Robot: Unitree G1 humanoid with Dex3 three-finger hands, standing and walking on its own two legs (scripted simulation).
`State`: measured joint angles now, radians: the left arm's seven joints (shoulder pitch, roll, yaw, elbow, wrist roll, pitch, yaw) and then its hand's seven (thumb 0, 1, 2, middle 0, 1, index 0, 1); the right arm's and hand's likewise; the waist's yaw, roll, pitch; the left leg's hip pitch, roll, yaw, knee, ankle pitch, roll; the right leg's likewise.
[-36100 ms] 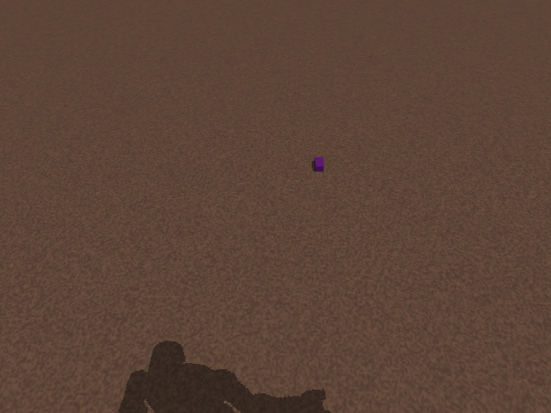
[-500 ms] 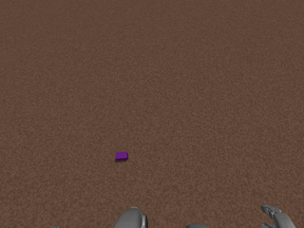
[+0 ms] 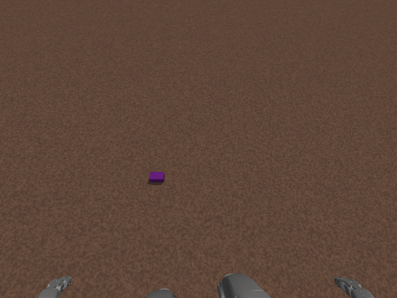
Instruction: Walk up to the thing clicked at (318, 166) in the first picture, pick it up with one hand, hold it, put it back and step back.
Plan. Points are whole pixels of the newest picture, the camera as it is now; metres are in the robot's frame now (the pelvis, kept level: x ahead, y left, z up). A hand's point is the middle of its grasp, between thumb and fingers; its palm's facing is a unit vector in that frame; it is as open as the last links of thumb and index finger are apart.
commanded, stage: step back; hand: left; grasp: from above
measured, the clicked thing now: (157, 177) +0.74 +0.22 -0.75
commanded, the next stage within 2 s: stand in 2.00 s
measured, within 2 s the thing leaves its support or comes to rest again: neither
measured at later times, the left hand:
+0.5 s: hand out of the picture -0.06 +0.24 -0.14, palm faces +0.03 -0.90 -0.44, open 7.4 cm
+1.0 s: hand out of the picture -0.31 +0.22 -0.14, palm faces +0.00 -0.91 -0.41, open 7.4 cm
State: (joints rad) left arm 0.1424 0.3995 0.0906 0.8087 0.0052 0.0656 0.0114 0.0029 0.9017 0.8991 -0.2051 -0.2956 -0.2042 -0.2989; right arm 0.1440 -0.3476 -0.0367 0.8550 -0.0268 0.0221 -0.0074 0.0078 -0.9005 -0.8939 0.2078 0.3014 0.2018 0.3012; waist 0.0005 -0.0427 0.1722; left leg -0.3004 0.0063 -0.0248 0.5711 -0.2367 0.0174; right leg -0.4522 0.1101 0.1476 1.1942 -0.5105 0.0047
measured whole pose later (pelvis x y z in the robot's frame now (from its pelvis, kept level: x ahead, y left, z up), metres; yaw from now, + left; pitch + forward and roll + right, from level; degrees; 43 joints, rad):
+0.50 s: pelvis -0.18 -0.03 -0.01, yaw +3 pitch -2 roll +1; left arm 0.14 0.38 0.07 0.77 0.03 0.04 0.02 0.00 0.90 0.90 -0.21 -0.30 -0.21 -0.30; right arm 0.19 -0.40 -0.06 0.87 -0.01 0.06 -0.02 0.01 -0.90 -0.89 0.20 0.30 0.20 0.30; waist 0.01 0.01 0.18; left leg -0.30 -0.05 -0.05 0.83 -0.51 -0.01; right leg -0.39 -0.05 -0.03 0.67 -0.24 -0.01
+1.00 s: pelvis -0.34 -0.05 +0.00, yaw -2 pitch -3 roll +1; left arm 0.27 0.35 0.07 0.97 0.04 0.01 -0.01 0.00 0.90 0.90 -0.21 -0.30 -0.21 -0.30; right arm 0.15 -0.41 -0.06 0.90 -0.01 0.05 0.00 0.01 -0.90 -0.89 0.20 0.30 0.20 0.30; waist 0.05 0.03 0.10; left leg -0.46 -0.05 -0.12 0.89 -0.42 -0.01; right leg -0.21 0.01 0.03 0.62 -0.36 -0.02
